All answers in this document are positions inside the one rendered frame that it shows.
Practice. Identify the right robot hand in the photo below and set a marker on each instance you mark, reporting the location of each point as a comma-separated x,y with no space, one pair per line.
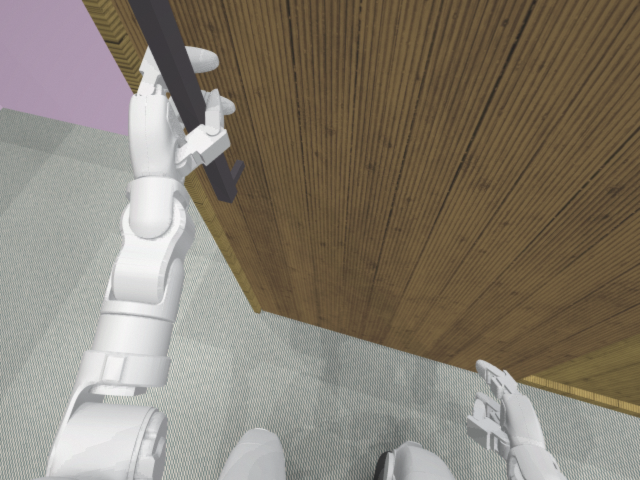
502,427

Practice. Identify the robot right forearm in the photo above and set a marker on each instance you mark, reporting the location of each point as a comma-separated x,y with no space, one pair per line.
530,462

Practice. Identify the wardrobe door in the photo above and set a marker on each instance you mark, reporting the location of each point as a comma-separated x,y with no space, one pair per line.
612,371
454,179

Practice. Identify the robot left forearm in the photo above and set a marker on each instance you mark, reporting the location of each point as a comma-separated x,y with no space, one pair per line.
141,301

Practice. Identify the left robot hand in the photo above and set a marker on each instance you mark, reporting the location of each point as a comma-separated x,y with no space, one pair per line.
155,127

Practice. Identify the handle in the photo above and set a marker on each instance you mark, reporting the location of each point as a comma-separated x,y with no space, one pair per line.
158,25

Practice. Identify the right robot shin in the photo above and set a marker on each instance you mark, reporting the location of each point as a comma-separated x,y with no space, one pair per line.
410,443

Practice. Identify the robot left thigh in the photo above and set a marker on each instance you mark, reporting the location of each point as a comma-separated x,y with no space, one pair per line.
257,456

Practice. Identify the robot left upper arm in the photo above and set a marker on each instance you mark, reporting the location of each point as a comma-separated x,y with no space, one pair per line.
104,441

